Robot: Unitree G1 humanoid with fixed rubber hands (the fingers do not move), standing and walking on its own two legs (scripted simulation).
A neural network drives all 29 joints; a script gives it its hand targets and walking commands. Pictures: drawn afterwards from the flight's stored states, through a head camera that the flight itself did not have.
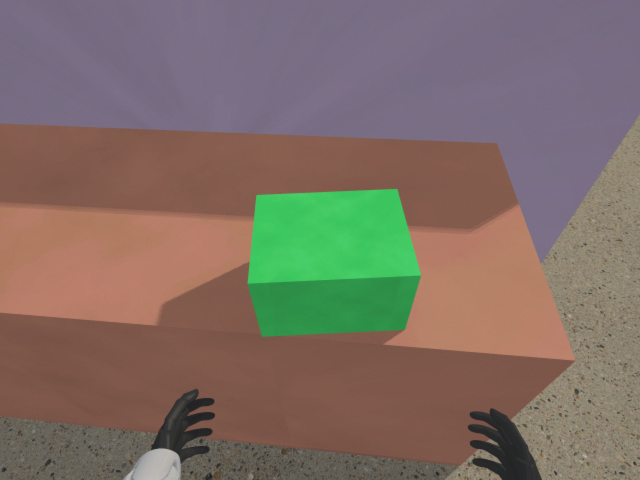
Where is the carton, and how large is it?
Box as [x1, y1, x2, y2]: [248, 189, 420, 336]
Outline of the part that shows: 396,189 256,195 248,274 248,286 262,336 404,329 420,277 420,273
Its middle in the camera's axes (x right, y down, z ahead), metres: +0.02 +0.03 +0.63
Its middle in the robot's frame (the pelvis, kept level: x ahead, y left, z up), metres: +0.43 +0.02 -0.02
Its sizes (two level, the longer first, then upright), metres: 0.233 0.179 0.147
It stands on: a pedestal, 0.69 m high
